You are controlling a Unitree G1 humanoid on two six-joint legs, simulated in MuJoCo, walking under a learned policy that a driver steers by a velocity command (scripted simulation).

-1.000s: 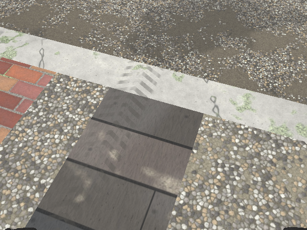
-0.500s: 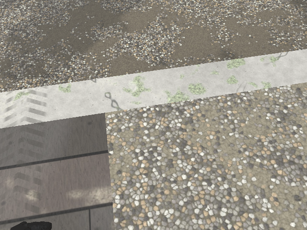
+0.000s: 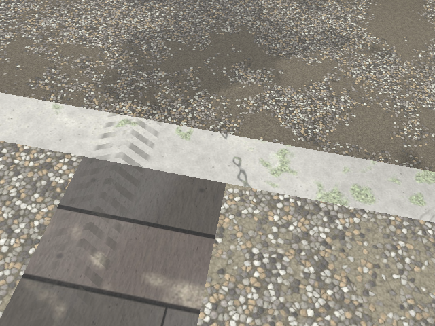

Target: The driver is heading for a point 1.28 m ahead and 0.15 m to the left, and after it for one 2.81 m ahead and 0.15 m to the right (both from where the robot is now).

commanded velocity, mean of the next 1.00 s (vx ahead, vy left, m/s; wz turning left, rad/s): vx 0.89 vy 0.00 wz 0.27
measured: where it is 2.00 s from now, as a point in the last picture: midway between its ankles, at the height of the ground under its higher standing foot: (108, 149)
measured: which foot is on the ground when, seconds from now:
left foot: down 0.00-0.42, up 0.44-0.76, down 0.78-1.00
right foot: up 0.00-0.38, down 0.40-0.78, up 0.80-1.00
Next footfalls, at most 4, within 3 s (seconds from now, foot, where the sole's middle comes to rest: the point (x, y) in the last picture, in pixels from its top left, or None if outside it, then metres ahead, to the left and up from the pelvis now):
0.40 right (207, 313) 0.51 -0.01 -0.76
0.78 left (70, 276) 0.62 0.41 -0.76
1.20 right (123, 161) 1.08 0.31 -0.76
1.56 left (84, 124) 1.27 0.49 -0.76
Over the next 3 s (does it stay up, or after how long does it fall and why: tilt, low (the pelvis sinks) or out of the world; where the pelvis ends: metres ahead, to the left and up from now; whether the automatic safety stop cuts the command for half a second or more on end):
stays up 1.13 0.37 0.01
